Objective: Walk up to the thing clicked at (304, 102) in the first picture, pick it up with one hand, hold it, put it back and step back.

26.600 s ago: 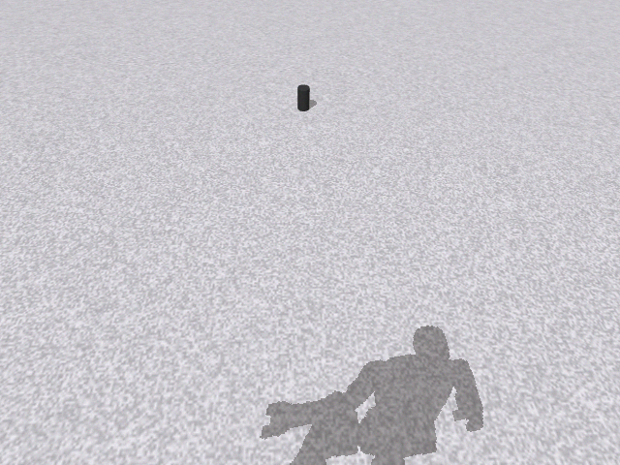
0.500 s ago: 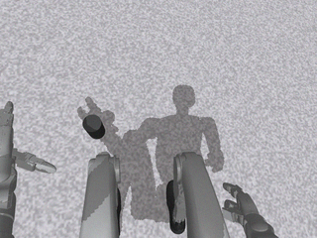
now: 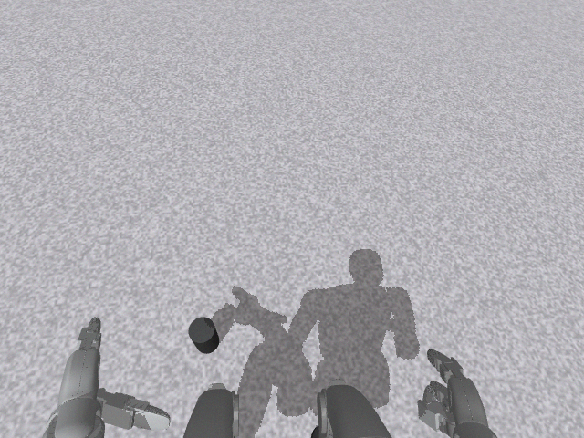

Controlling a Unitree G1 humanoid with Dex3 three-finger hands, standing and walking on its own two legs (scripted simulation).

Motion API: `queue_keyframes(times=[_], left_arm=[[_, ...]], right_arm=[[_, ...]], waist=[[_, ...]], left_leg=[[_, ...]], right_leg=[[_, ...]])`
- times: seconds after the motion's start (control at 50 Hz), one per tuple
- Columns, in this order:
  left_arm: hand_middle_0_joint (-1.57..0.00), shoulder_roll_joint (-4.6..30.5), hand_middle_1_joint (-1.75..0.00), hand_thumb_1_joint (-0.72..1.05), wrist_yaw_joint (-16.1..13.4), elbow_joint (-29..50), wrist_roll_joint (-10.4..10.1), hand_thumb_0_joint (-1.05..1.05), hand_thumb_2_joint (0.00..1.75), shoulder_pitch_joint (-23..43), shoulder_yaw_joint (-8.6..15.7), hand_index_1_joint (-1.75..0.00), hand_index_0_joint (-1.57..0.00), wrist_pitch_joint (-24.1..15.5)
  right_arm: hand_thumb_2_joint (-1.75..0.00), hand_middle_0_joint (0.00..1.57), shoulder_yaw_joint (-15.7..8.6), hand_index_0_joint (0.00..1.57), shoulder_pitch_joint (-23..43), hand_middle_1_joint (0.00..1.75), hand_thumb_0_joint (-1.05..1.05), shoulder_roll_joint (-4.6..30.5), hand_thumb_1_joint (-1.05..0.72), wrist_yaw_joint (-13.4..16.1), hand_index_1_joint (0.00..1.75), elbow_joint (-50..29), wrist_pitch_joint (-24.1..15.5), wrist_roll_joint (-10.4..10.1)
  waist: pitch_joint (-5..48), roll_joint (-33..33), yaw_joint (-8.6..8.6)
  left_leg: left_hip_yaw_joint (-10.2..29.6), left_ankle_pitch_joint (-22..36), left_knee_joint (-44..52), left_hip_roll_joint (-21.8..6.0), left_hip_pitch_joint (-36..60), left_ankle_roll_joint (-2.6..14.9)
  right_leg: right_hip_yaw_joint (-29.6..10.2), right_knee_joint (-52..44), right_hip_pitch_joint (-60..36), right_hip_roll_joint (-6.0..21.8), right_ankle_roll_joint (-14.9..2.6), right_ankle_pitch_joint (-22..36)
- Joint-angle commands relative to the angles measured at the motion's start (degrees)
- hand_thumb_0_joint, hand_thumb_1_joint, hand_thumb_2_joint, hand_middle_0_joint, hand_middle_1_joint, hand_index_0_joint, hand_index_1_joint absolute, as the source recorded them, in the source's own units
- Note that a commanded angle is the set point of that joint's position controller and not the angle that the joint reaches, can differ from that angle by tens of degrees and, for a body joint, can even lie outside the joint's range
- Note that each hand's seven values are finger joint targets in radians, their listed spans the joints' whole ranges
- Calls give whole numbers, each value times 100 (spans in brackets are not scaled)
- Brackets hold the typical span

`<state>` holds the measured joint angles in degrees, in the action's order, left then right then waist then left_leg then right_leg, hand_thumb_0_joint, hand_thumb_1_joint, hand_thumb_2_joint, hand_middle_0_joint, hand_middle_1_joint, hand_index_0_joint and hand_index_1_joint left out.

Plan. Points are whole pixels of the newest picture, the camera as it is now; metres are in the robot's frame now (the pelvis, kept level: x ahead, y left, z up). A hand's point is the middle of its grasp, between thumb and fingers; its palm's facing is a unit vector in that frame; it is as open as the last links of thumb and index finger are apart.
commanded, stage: home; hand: left
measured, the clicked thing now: (204, 336) +0.40 +0.19 -0.60
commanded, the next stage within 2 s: stand in 1.90 s
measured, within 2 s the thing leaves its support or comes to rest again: neither
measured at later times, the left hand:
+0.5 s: hand (119, 405) +0.18 +0.19 +0.00, palm faces +0.12 -0.95 -0.28, open 17.6 cm
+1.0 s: hand (127, 414) +0.17 +0.18 +0.00, palm faces +0.11 -0.96 -0.28, open 17.4 cm
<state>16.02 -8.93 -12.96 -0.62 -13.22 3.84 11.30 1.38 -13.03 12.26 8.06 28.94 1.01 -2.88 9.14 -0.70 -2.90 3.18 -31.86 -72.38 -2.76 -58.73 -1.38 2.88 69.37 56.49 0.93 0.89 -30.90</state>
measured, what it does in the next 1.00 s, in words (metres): rises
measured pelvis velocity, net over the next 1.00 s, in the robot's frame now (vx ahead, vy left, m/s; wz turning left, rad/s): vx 0.01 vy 0.00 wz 0.01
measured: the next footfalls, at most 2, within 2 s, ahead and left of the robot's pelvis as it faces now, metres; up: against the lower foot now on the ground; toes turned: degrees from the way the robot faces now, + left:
none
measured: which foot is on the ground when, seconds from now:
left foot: down 0.00-1.00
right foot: down 0.00-1.00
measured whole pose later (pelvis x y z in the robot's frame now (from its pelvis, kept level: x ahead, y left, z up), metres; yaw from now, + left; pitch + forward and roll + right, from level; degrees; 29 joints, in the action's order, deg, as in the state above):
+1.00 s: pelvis +0.01 +0.00 +0.06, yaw +1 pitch +7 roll -2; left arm 11.5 -7.7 -1.4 -0.6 -26.5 -0.7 14.7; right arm 1.5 -16.3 12.1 10.0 29.7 -6.9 -0.6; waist 5.4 -1.7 -1.6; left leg 2.0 -25.6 -54.2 -2.6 -35.3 -1.2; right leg 2.5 51.3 33.3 1.0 1.1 -24.5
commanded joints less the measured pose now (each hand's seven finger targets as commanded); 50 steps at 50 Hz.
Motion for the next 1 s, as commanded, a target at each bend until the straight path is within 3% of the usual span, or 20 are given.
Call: queue_keyframes(times=[0.0,0.02,0.1,0.18,0.28,0.34,0.44,0.48,0.54,0.64,0.68,0.84,0.98], left_arm=[[-5,515,-5,-56,-201,1352,40,0,5,-444,81,-5,-5,-17],[-5,638,-5,-58,-234,1748,25,0,4,-351,151,-5,-5,3],[-5,336,-4,-61,-238,2132,6,0,2,-935,-143,-4,-5,141],[-5,215,-4,-61,-187,2349,7,0,2,-1396,-170,-4,-5,204],[-5,114,-4,-60,-111,2516,37,0,2,-1343,-213,-4,-5,179],[-5,177,-5,-58,-84,2427,59,0,4,-1234,-127,-5,-5,126],[-5,87,-5,-58,-45,2618,75,0,4,-1061,-204,-5,-5,110],[-4,107,-4,-61,-37,2380,80,0,1,-1198,-186,-4,-4,127],[-5,128,-5,-60,-43,2410,84,0,3,-1164,-127,-5,-5,120],[-5,55,-5,-56,-6,2244,79,0,5,-1193,-191,-5,-5,122],[-5,143,-5,-56,-10,2282,72,0,5,-1195,-103,-5,-5,110],[-5,130,-5,-56,19,2220,71,0,5,-1113,-92,-5,-5,40],[-5,140,-5,-57,27,2225,88,0,5,-1154,-80,-5,-5,-1]], right_arm=[[-90,20,-299,20,-75,30,0,679,-90,231,30,-830,-391,50],[-90,20,-278,20,-90,30,0,651,-90,257,30,-862,-411,54],[-90,20,-224,20,0,30,0,578,-90,332,30,-988,-547,90],[-90,20,-242,20,-2,30,0,587,-90,352,30,-1082,-661,130],[-90,20,-275,20,-9,30,0,615,-90,333,30,-1089,-808,175],[-90,20,-252,20,68,30,0,607,-90,301,30,-1073,-873,197],[-90,20,-272,20,-4,30,0,624,-90,276,30,-981,-992,237],[-90,20,-270,20,68,30,0,649,-90,274,30,-1002,-1000,233],[-90,20,-275,20,36,30,0,622,-90,293,30,-940,-1042,253],[-90,20,-255,20,90,30,0,610,-90,277,30,-908,-1059,257],[-90,20,-245,20,113,30,0,594,-90,271,30,-914,-1062,247],[-90,20,-256,20,159,30,0,606,-90,259,30,-919,-1118,246],[-90,20,-280,20,102,30,0,606,-90,285,30,-841,-1174,253]], waist=[[1234,-412,18],[1197,-424,71],[686,-336,72],[407,-106,124],[182,-5,48],[-59,-152,113],[352,-463,104],[193,-332,108],[393,-236,105],[188,-151,117],[149,-238,183],[-8,-20,156],[270,-97,154]], left_leg=[[-246,1560,1635,195,1874,171],[-248,1533,1745,199,1958,170],[-179,1477,2184,157,2228,141],[-220,1672,2327,184,2334,159],[-214,1680,2532,156,2518,129],[-207,1367,2646,177,2430,120],[-164,1789,2691,155,2820,58],[-150,1737,2714,158,2769,67],[-241,1982,2599,196,2833,92],[-249,1748,2678,205,2737,106],[-265,1608,2717,219,2704,110],[-336,1048,2751,250,2568,165],[-346,1430,2673,238,2734,153]], right_leg=[[21,-1618,-1671,-122,-129,1549],[26,-1726,-1786,-118,-129,1523],[171,-1989,-1982,-193,-127,1429],[171,-2229,-2259,-199,-105,1572],[194,-2358,-2360,-223,-94,1560],[179,-2443,-2318,-206,-103,1270],[164,-2342,-2524,-209,-141,1605],[188,-2395,-2498,-221,-135,1529],[138,-2468,-2697,-196,-109,1807],[144,-2565,-2647,-194,-106,1612],[136,-2612,-2639,-182,-109,1478],[52,-2795,-2554,-144,-78,1004],[48,-2702,-2662,-154,-83,1385]])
